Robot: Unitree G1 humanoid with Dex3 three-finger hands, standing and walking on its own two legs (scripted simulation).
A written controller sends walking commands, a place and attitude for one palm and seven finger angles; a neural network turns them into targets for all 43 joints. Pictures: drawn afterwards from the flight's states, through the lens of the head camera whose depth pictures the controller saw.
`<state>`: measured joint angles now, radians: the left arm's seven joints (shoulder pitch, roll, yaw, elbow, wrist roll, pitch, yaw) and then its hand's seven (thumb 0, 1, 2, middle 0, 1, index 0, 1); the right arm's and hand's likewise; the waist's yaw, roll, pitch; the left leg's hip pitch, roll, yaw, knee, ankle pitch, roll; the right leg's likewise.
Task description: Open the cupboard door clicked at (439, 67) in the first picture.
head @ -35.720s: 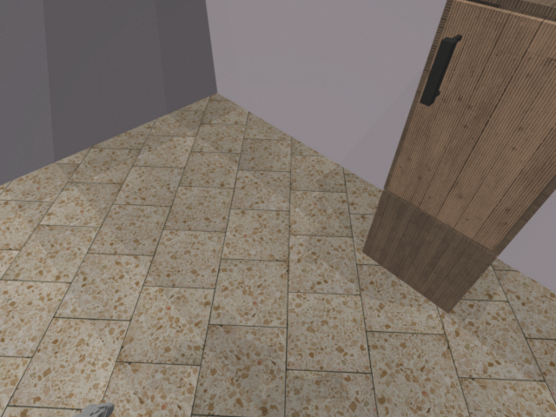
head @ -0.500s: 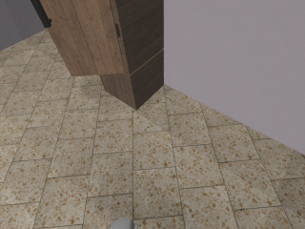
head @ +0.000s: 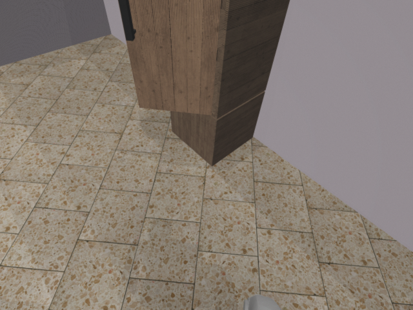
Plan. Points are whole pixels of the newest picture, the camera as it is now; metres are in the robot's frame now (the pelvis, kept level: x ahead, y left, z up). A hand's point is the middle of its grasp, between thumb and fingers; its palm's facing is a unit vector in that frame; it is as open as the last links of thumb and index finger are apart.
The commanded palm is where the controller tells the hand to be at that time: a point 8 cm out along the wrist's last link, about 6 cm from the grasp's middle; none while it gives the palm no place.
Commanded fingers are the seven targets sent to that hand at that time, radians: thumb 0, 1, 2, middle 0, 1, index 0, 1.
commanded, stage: take the last steps up to it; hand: left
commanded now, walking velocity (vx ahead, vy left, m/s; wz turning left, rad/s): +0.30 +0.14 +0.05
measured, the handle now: (128, 14) +1.01 +0.36 +0.10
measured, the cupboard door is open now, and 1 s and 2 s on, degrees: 42 42 42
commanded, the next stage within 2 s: come to a stop and stand still in 0.90 s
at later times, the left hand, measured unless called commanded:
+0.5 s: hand (138, 256) +0.26 +0.18 -0.16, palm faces +0.12 -0.96 -0.23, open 7.1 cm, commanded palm none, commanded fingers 0.00 0.90 0.90 -0.20 -0.30 -0.20 -0.30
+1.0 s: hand (113, 212) +0.38 +0.29 -0.18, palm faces +0.10 -0.98 -0.17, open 7.4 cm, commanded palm none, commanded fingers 0.00 0.90 0.90 -0.20 -0.30 -0.20 -0.30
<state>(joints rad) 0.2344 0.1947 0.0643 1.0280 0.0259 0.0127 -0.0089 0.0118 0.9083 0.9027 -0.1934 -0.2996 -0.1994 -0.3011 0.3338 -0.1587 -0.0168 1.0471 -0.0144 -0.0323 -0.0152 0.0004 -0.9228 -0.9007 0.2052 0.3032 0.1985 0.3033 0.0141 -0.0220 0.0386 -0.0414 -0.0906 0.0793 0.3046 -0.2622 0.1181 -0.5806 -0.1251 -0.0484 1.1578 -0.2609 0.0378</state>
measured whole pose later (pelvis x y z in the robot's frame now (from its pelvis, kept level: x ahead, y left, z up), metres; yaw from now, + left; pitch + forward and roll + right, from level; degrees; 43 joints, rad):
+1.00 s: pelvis +0.38 +0.12 -0.01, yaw +1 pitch +0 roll +1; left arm 0.27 0.15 0.05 1.07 0.02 -0.01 0.01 0.01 0.91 0.90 -0.19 -0.30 -0.20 -0.30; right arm 0.15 -0.16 -0.04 0.98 -0.02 -0.07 -0.03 -0.02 -0.95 -0.90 0.21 0.30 0.20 0.30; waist 0.03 -0.03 0.09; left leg -0.25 -0.01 0.17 0.47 -0.23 0.07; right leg -0.50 -0.11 -0.07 1.17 -0.40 0.00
